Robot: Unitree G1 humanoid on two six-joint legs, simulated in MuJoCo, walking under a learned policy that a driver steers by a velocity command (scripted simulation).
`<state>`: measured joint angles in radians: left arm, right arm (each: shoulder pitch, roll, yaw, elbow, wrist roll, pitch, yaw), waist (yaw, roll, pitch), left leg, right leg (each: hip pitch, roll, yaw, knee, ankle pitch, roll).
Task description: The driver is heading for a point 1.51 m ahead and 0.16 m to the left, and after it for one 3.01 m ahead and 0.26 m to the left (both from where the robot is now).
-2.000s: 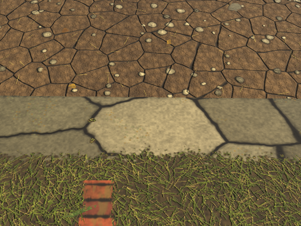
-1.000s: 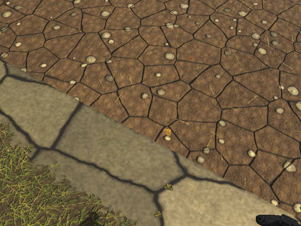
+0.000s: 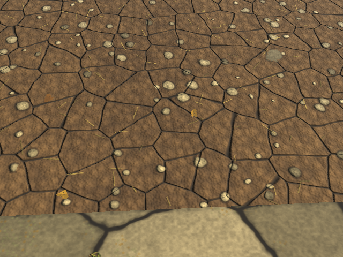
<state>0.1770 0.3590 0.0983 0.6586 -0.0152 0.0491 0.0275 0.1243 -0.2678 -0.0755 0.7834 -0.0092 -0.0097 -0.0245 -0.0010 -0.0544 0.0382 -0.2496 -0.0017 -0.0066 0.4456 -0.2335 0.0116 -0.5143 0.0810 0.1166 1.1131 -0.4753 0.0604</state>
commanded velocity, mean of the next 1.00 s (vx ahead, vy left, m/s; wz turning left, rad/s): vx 0.00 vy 0.00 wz -0.11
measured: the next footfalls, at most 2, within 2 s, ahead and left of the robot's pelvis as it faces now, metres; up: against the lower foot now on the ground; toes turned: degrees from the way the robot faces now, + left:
right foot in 0.24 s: +0.03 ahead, -0.15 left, +0.00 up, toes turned -2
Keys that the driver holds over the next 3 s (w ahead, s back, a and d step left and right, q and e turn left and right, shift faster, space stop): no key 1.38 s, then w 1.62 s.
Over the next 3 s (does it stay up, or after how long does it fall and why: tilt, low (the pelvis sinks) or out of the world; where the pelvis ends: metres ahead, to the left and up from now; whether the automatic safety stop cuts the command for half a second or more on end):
stays up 0.77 0.00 0.01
